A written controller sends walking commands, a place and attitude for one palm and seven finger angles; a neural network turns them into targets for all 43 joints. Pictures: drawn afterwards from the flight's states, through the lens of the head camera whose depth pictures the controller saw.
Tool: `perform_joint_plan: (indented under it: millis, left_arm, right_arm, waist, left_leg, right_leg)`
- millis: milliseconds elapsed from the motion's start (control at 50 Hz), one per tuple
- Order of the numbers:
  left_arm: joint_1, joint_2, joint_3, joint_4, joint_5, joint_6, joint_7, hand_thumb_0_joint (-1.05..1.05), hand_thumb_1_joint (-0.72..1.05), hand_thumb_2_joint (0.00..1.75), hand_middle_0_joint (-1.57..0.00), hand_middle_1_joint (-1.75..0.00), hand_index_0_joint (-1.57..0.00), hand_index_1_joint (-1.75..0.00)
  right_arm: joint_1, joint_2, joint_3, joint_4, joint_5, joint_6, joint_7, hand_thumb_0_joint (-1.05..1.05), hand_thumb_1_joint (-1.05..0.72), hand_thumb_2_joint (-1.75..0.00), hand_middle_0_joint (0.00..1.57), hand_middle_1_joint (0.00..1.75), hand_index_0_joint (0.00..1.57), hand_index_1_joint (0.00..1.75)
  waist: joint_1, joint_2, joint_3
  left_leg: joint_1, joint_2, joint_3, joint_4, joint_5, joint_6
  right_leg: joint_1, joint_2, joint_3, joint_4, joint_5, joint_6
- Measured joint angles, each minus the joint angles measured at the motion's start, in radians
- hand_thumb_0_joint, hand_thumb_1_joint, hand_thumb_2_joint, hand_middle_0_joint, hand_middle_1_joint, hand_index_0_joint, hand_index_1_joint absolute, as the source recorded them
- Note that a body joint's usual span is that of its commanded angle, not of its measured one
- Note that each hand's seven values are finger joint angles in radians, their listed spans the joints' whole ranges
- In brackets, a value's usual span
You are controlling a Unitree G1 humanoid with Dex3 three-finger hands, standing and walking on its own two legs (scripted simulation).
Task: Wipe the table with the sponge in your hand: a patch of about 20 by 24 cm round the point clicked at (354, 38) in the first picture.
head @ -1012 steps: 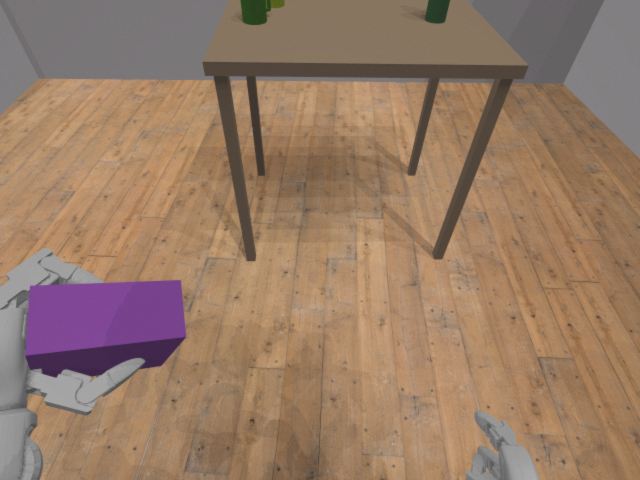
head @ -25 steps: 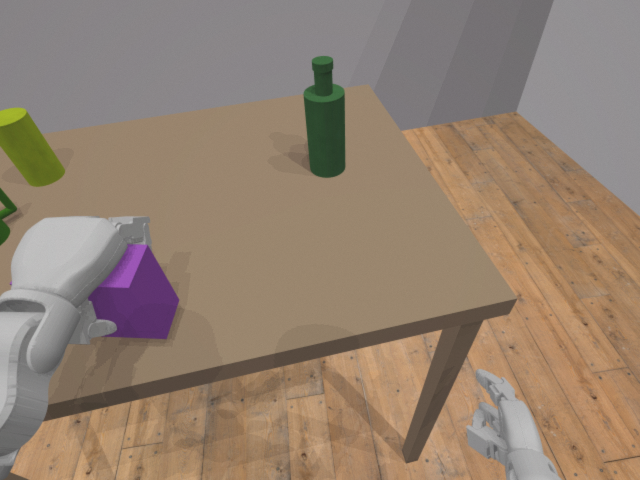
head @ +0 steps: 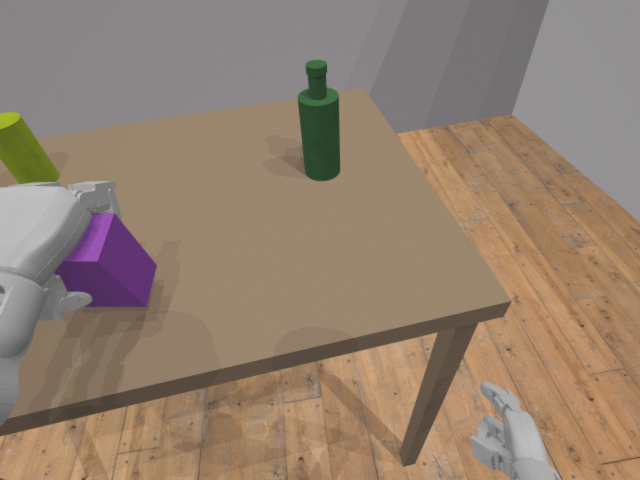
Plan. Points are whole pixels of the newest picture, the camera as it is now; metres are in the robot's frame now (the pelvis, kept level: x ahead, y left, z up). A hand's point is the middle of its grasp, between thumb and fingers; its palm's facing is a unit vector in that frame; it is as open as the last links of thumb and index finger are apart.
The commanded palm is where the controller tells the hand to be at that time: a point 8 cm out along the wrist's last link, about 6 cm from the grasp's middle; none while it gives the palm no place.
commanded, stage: move the sponge above the wiping area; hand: left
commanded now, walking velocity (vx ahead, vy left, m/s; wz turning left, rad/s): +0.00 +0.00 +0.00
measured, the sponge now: (85, 271) +0.24 +0.33 +0.16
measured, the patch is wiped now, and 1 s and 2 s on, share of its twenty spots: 0.20 0.20 0.20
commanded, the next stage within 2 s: lower the sponge onto the table in 1.78 s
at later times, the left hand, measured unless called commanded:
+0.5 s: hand (45, 229) +0.24 +0.34 +0.22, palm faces +0.25 +0.07 -0.97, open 9.6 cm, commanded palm +0.19 +0.34 +0.25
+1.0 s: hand (15, 232) +0.23 +0.37 +0.22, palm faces +0.22 +0.07 -0.97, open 9.6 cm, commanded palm +0.18 +0.35 +0.25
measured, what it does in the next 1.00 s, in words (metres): stands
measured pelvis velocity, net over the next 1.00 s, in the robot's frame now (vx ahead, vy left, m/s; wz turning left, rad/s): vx -0.01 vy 0.00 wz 0.00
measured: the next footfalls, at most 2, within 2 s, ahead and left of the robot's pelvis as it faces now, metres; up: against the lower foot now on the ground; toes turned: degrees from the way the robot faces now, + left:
none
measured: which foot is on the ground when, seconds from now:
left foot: down 0.00-1.00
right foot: down 0.00-1.00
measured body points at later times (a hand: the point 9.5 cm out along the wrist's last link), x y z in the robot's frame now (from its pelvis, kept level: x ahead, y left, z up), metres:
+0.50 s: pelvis -0.01 +0.00 +0.00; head -0.01 -0.04 +0.45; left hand +0.22 +0.33 +0.27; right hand +0.24 -0.19 -0.08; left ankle +0.00 +0.10 -0.74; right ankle +0.01 -0.11 -0.74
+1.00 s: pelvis -0.01 +0.00 +0.00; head -0.02 -0.04 +0.45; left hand +0.22 +0.36 +0.27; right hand +0.23 -0.19 -0.08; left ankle +0.00 +0.10 -0.74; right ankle +0.01 -0.11 -0.74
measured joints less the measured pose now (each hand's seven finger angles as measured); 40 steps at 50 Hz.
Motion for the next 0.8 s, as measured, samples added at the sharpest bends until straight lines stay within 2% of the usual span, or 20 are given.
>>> perform_joint_plan:
  millis: [60,120,160,200,240,280,340,380,420,460,500,580,640,680,720,760,800]
  left_arm:
    - [-0.06,0.007,0.068,0.107,-0.021,0.079,0.024,0.0,-0.45,1.02,-0.78,-1.36,-0.78,-1.37]
    - [-0.079,0.016,0.108,0.219,-0.016,0.17,-0.008,0.0,-0.45,1.02,-0.78,-1.37,-0.78,-1.37]
    - [-0.078,0.005,0.094,0.27,-0.01,0.216,-0.05,0.0,-0.45,1.02,-0.77,-1.37,-0.78,-1.38]
    - [-0.067,-0.027,0.048,0.285,0.004,0.234,-0.1,0.0,-0.45,1.02,-0.77,-1.37,-0.78,-1.38]
    - [-0.046,-0.063,-0.015,0.262,0.018,0.204,-0.148,0.0,-0.45,1.02,-0.77,-1.37,-0.78,-1.38]
    - [-0.016,-0.085,-0.065,0.189,0.052,0.141,-0.168,0.0,-0.45,1.02,-0.77,-1.37,-0.78,-1.38]
    - [0.011,-0.062,-0.083,0.056,0.069,0.008,-0.13,0.0,-0.44,1.02,-0.77,-1.38,-0.78,-1.38]
    - [-0.003,-0.036,-0.076,0.026,0.058,-0.045,-0.079,0.0,-0.44,1.02,-0.78,-1.37,-0.78,-1.38]
    - [-0.054,-0.022,-0.06,0.058,0.033,-0.038,-0.027,0.0,-0.45,1.02,-0.78,-1.37,-0.78,-1.38]
    - [-0.105,-0.019,-0.023,0.115,0.008,0.004,0.006,0.0,-0.45,1.02,-0.78,-1.37,-0.78,-1.38]
    - [-0.127,-0.009,0.028,0.169,0.0,0.064,0.014,0.0,-0.45,1.02,-0.78,-1.37,-0.78,-1.38]
    - [-0.106,0.007,0.084,0.239,0.005,0.185,-0.035,0.0,-0.45,1.02,-0.78,-1.37,-0.78,-1.38]
    - [-0.049,-0.022,0.056,0.233,0.005,0.232,-0.101,0.0,-0.45,1.02,-0.78,-1.37,-0.78,-1.38]
    - [-0.007,-0.051,0.007,0.201,0.014,0.218,-0.148,0.0,-0.45,1.02,-0.78,-1.37,-0.78,-1.38]
    - [0.023,-0.07,-0.051,0.153,0.027,0.162,-0.182,0.0,-0.45,1.02,-0.78,-1.37,-0.78,-1.38]
    - [0.036,-0.07,-0.074,0.095,0.048,0.08,-0.168,0.0,-0.45,1.02,-0.78,-1.37,-0.78,-1.38]
    - [0.036,-0.045,-0.078,0.043,0.059,0.006,-0.129,0.0,-0.45,1.02,-0.78,-1.37,-0.78,-1.38]
  right_arm:
    - [-0.02,0.001,0.005,0.013,0.012,0.03,0.012,0.02,-0.9,-0.9,0.2,0.3,0.2,0.3]
    - [-0.033,-0.011,0.015,0.008,0.023,0.043,0.015,0.02,-0.9,-0.9,0.21,0.3,0.2,0.3]
    - [-0.029,-0.028,0.013,-0.004,0.029,0.04,0.009,0.02,-0.9,-0.9,0.21,0.3,0.2,0.3]
    - [-0.021,-0.046,0.011,-0.014,0.032,0.027,-0.001,0.02,-0.9,-0.9,0.21,0.3,0.2,0.3]
    - [-0.009,-0.057,0.007,-0.02,0.025,0.008,-0.017,0.02,-0.9,-0.9,0.21,0.3,0.2,0.3]
    - [0.003,-0.057,0.007,-0.023,0.014,-0.012,-0.033,0.02,-0.9,-0.9,0.21,0.3,0.2,0.3]
    - [0.02,-0.033,0.01,-0.022,-0.008,-0.041,-0.051,0.02,-0.9,-0.9,0.2,0.3,0.2,0.3]
    - [0.015,-0.012,0.011,-0.011,-0.007,-0.045,-0.045,0.02,-0.9,-0.9,0.2,0.3,0.2,0.3]
    - [-0.001,0.003,0.009,0.003,-0.001,-0.033,-0.03,0.02,-0.9,-0.9,0.2,0.3,0.2,0.3]
    - [-0.022,0.01,0.01,0.012,0.005,-0.012,-0.014,0.02,-0.9,-0.9,0.2,0.3,0.2,0.3]
    - [-0.042,0.012,0.016,0.013,0.01,0.009,0.0,0.02,-0.9,-0.9,0.21,0.3,0.2,0.3]
    - [-0.048,-0.01,0.022,-0.01,0.02,0.033,0.015,0.02,-0.9,-0.9,0.21,0.3,0.2,0.3]
    - [-0.034,-0.041,0.013,-0.025,0.024,0.031,0.012,0.02,-0.9,-0.9,0.21,0.3,0.2,0.3]
    - [-0.021,-0.057,0.008,-0.027,0.022,0.02,0.0,0.02,-0.9,-0.9,0.21,0.3,0.2,0.3]
    - [-0.005,-0.061,0.006,-0.027,0.013,0.005,-0.017,0.02,-0.9,-0.9,0.21,0.3,0.2,0.3]
    - [0.012,-0.052,0.006,-0.025,0.001,-0.013,-0.036,0.02,-0.9,-0.9,0.2,0.3,0.2,0.3]
    - [0.02,-0.033,0.01,-0.017,-0.006,-0.03,-0.047,0.02,-0.9,-0.9,0.2,0.3,0.2,0.3]
  waist:
    - [-0.009,0.01,-0.005]
    - [-0.029,0.018,-0.009]
    - [-0.039,0.025,-0.009]
    - [-0.042,0.032,-0.008]
    - [-0.04,0.033,-0.007]
    - [-0.032,0.024,-0.002]
    - [-0.016,0.0,0.0]
    - [-0.01,-0.009,0.0]
    - [-0.004,-0.008,0.002]
    - [-0.008,-0.002,0.001]
    - [-0.017,0.003,-0.002]
    - [-0.041,0.015,-0.012]
    - [-0.046,0.03,-0.015]
    - [-0.04,0.033,-0.014]
    - [-0.029,0.027,-0.008]
    - [-0.015,0.013,0.0]
    - [0.001,-0.003,0.006]
  left_leg:
    - [-0.008,0.004,0.004,-0.005,0.007,-0.003]
    - [-0.028,0.002,0.004,-0.01,0.017,-0.002]
    - [-0.044,-0.003,-0.002,-0.009,0.024,0.0]
    - [-0.058,-0.01,-0.009,-0.005,0.027,0.004]
    - [-0.063,-0.017,-0.016,-0.001,0.028,0.008]
    - [-0.057,-0.021,-0.019,0.002,0.026,0.011]
    - [-0.031,-0.021,-0.017,0.002,0.018,0.009]
    - [-0.014,-0.015,-0.013,-0.001,0.014,0.005]
    - [-0.003,-0.006,-0.007,-0.002,0.011,-0.001]
    - [0.0,0.001,0.0,-0.005,0.013,-0.004]
    - [-0.005,0.004,0.009,-0.011,0.018,-0.005]
    - [-0.032,0.0,0.009,-0.015,0.028,-0.002]
    - [-0.051,-0.008,0.001,-0.009,0.03,0.003]
    - [-0.058,-0.015,-0.006,-0.002,0.029,0.008]
    - [-0.056,-0.02,-0.012,0.003,0.027,0.011]
    - [-0.041,-0.023,-0.018,0.004,0.024,0.012]
    - [-0.023,-0.019,-0.018,0.002,0.02,0.008]
  right_leg:
    - [-0.009,0.004,0.004,-0.008,0.011,-0.001]
    - [-0.032,0.002,0.004,-0.004,0.017,0.0]
    - [-0.047,-0.004,-0.003,0.001,0.017,0.002]
    - [-0.059,-0.01,-0.01,0.008,0.016,0.004]
    - [-0.063,-0.017,-0.017,0.017,0.011,0.007]
    - [-0.059,-0.022,-0.019,0.027,0.003,0.007]
    - [-0.038,-0.022,-0.017,0.034,-0.008,0.003]
    - [-0.02,-0.015,-0.013,0.026,-0.008,-0.001]
    - [-0.007,-0.006,-0.006,0.013,0.001,-0.003]
    - [-0.004,0.001,0.0,0.002,0.01,-0.004]
    - [-0.014,0.004,0.009,-0.002,0.018,-0.005]
    - [-0.043,0.0,0.009,0.003,0.022,-0.001]
    - [-0.058,-0.008,0.001,0.01,0.019,0.004]
    - [-0.063,-0.015,-0.006,0.019,0.014,0.007]
    - [-0.06,-0.02,-0.012,0.029,0.006,0.009]
    - [-0.045,-0.023,-0.018,0.032,-0.001,0.007]
    - [-0.027,-0.019,-0.017,0.029,-0.003,0.001]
